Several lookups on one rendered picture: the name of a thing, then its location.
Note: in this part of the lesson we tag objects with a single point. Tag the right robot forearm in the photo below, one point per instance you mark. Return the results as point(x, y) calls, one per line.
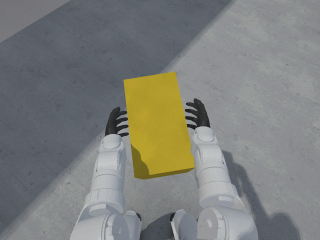
point(215, 187)

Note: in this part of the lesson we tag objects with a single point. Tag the right robot upper arm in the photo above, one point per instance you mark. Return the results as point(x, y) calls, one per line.
point(217, 222)

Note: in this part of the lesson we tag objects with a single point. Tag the carton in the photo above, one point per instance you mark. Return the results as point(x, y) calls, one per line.
point(159, 137)

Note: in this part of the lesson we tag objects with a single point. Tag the robot left hand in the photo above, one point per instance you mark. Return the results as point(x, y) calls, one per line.
point(111, 127)

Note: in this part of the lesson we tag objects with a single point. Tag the right robot thigh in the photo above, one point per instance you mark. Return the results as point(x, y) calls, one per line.
point(184, 227)

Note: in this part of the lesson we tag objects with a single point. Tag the robot right hand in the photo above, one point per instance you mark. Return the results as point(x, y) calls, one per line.
point(202, 119)

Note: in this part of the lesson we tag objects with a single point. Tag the left robot thigh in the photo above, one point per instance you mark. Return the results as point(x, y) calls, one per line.
point(134, 226)

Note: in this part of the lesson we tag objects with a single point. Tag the left robot forearm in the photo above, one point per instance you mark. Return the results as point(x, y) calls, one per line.
point(107, 184)

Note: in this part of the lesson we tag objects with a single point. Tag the robot thigh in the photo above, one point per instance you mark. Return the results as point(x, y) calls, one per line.
point(184, 227)
point(134, 226)

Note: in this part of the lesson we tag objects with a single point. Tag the left robot upper arm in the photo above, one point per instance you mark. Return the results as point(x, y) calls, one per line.
point(108, 226)

